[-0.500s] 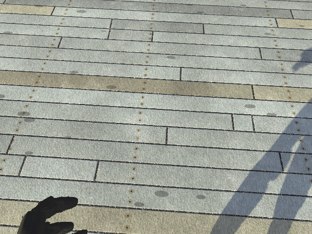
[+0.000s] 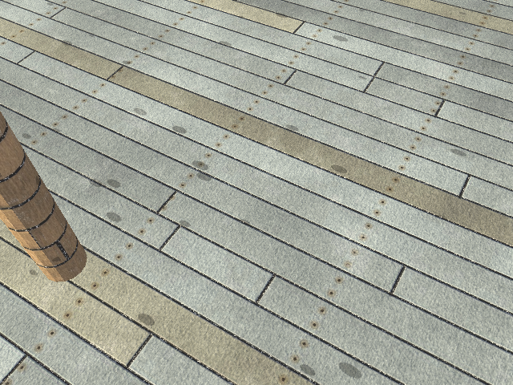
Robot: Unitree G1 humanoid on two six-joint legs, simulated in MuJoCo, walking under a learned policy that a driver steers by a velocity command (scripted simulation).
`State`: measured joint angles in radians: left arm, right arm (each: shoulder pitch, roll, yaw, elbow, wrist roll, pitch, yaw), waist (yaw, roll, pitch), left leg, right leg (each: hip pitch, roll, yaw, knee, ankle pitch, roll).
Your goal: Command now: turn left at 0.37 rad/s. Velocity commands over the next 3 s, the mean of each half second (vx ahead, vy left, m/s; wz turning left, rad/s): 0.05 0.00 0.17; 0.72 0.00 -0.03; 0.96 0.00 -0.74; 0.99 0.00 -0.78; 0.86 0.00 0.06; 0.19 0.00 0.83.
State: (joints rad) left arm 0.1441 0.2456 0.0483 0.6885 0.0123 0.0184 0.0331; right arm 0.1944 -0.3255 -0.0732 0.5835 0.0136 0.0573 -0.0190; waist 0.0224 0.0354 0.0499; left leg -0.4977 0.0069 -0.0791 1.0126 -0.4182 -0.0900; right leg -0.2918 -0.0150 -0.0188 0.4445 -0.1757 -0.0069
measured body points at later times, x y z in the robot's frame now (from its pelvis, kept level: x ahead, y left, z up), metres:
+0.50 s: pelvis +0.01 +0.02 -0.01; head +0.00 +0.02 +0.44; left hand +0.10 +0.30 -0.12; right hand +0.18 -0.21 -0.11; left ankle -0.02 +0.14 -0.74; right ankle +0.00 -0.11 -0.74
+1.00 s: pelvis +0.23 +0.06 -0.03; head +0.27 +0.06 +0.42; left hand +0.14 +0.32 -0.16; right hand +0.50 -0.16 -0.08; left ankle +0.34 +0.16 -0.74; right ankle +0.01 -0.11 -0.72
